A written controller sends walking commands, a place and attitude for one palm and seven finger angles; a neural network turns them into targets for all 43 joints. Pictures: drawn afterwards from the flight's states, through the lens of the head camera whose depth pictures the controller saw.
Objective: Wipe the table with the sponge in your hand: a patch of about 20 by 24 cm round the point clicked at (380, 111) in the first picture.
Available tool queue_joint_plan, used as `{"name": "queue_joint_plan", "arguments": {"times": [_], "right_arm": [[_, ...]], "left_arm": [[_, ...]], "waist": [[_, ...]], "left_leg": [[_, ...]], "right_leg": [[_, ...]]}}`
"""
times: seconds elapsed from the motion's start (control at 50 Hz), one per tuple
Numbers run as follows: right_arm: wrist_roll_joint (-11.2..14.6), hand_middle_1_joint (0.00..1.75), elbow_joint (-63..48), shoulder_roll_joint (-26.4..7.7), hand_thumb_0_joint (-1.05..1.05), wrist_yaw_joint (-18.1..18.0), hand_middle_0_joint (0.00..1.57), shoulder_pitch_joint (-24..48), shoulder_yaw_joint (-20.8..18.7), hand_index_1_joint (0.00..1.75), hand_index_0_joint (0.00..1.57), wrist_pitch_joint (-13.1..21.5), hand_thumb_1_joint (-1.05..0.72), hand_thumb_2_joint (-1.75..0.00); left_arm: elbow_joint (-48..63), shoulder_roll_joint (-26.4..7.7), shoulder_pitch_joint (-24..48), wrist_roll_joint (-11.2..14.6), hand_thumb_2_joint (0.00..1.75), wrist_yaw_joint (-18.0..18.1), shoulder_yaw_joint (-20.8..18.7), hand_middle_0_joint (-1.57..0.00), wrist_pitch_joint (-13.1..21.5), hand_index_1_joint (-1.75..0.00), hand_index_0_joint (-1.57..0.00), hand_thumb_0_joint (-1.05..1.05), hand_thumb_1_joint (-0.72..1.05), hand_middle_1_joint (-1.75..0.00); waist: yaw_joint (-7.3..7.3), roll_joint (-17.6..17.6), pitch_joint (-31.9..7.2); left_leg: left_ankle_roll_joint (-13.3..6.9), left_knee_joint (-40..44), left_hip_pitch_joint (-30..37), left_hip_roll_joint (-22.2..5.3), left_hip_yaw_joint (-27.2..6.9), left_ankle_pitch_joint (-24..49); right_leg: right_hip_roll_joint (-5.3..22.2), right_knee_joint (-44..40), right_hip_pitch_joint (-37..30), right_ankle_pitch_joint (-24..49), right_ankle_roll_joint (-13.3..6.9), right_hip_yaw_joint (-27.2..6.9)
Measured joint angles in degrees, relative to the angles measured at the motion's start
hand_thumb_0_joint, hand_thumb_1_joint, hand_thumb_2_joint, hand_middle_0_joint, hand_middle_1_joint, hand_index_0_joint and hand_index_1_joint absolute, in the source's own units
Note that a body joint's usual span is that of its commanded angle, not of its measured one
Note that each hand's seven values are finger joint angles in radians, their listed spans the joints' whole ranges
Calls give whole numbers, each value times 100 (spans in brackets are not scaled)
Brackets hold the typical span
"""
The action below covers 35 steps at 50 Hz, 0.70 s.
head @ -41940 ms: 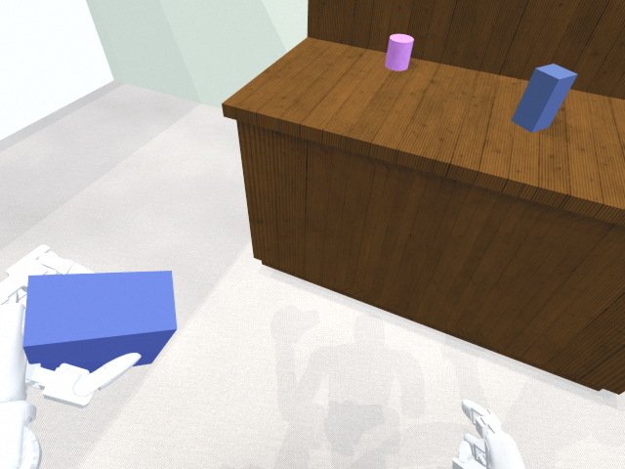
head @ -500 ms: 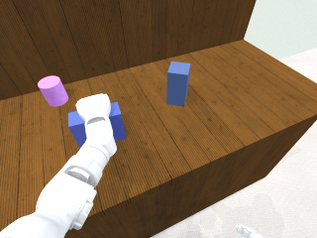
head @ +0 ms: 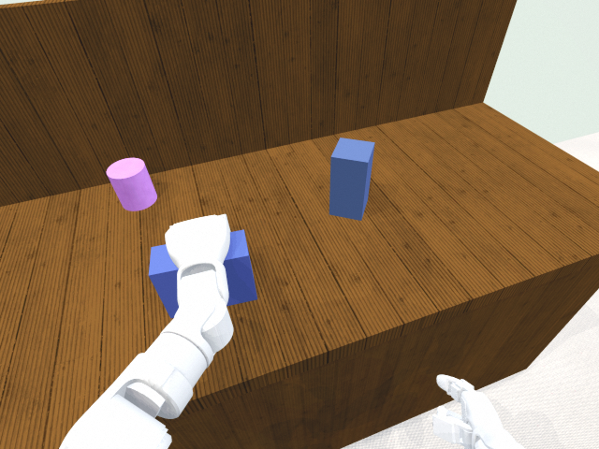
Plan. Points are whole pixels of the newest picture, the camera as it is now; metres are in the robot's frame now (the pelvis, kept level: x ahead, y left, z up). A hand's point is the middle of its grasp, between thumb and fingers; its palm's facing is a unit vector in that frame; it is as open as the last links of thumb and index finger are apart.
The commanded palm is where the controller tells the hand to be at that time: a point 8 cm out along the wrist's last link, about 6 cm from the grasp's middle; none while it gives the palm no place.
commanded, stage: wipe back along the third lane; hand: left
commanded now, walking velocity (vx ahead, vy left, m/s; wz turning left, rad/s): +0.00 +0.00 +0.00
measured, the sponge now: (209, 281) +0.36 +0.19 +0.02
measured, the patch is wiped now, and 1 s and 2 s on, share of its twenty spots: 0.95 0.95 0.95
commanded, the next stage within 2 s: slide back across to the middle lane in 0.64 s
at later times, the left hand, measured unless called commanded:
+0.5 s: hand (212, 291) +0.31 +0.16 +0.06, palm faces +0.03 -0.07 -1.00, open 9.9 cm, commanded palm +0.27 +0.15 +0.10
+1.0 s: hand (208, 302) +0.29 +0.16 +0.07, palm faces +0.05 -0.14 -0.99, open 9.9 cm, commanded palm +0.24 +0.16 +0.12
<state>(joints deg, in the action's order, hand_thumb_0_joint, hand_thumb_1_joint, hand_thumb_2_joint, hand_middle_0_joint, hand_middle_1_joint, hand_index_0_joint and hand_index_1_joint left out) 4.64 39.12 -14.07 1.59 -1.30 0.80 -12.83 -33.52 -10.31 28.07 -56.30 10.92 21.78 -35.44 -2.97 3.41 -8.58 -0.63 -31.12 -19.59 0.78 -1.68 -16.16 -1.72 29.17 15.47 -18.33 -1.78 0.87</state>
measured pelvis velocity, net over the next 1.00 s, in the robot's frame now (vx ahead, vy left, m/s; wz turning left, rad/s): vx -0.01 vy -0.02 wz -0.03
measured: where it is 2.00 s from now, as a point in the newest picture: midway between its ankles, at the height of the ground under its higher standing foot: outside the picture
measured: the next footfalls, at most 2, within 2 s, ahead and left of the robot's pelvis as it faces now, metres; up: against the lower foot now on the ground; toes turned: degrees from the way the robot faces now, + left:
none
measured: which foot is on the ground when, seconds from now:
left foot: down 0.00-1.00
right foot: down 0.00-1.00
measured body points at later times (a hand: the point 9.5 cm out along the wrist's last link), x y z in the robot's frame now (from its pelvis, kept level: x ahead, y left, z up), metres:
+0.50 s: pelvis -0.02 -0.01 +0.00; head -0.06 -0.05 +0.45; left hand +0.31 +0.16 +0.12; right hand +0.20 -0.23 -0.08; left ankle -0.01 +0.11 -0.73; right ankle -0.04 -0.10 -0.73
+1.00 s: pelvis -0.01 -0.02 +0.00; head -0.06 -0.05 +0.45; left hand +0.28 +0.16 +0.12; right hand +0.23 -0.22 -0.07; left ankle -0.01 +0.11 -0.73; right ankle -0.04 -0.10 -0.73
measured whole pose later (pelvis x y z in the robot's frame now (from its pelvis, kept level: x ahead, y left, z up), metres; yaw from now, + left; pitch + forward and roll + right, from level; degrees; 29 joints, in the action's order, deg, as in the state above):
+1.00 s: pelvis -0.01 -0.02 +0.00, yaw -2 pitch +0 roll +1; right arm 4.7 38.7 -14.0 3.0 1.2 1.4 -10.4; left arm -10.8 -12.2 10.3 -56.1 7.7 21.6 -36.5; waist -4.7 4.7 -6.8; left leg 0.5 -29.5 -14.0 -0.2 -0.3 -15.2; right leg -2.6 30.3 11.8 -18.2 -2.9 -0.6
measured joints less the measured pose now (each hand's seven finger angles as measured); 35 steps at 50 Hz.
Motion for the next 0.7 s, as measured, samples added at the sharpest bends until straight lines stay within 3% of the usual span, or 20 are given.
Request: {"name": "queue_joint_plan", "arguments": {"times": [0.5, 0.7], "right_arm": [[56, 30, 28, -51, 1, 27, 20, 0, 0, 30, 19, 218, -91, -90], [55, 30, -38, -33, 1, 75, 20, 128, -5, 30, 19, 292, -91, -90]], "left_arm": [[1020, -97, -987, 56, 108, -5, 43, -69, 40, -140, -72, 2, -48, -142], [1106, -41, -1077, -23, 108, -31, 267, -69, 9, -140, -72, 2, -48, -142]], "waist": [[-53, 97, 81], [-121, 130, 108]], "left_leg": [[98, 185, 354, -93, 90, 183], [107, 165, 372, -76, 68, 188]], "right_leg": [[-83, 31, -211, 113, -95, -91], [-68, 95, -219, 84, -106, -66]]}}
